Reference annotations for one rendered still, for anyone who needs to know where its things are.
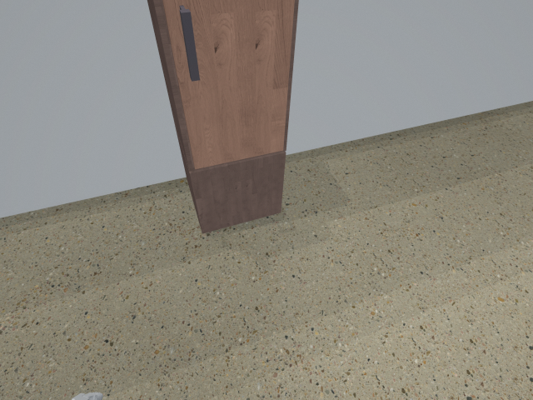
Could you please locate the handle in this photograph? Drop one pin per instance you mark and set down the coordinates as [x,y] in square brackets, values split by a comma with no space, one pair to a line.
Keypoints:
[188,35]

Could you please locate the cupboard door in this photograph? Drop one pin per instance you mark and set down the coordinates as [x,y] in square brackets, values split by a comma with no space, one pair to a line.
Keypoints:
[237,109]

